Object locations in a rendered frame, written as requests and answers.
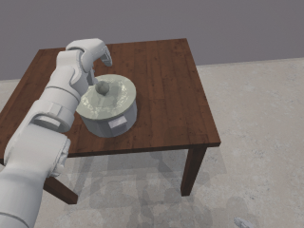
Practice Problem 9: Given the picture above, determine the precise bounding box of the pot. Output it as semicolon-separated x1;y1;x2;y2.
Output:
81;100;138;138

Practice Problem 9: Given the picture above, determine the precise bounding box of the robot left upper arm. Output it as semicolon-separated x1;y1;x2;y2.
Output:
0;123;71;228

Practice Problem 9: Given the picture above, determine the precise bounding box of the right robot hand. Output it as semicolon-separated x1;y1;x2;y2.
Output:
234;217;255;228

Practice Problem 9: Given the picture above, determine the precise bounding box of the left robot hand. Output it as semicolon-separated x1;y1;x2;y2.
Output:
66;38;112;86

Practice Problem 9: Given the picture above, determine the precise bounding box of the lid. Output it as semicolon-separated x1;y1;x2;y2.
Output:
76;74;137;122

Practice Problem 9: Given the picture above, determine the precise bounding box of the left robot forearm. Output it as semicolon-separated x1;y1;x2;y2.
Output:
4;45;94;166

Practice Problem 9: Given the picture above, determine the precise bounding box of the knob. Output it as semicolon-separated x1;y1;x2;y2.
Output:
95;81;110;95

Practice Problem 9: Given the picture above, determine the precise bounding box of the table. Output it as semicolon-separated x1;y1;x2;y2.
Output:
0;38;221;205

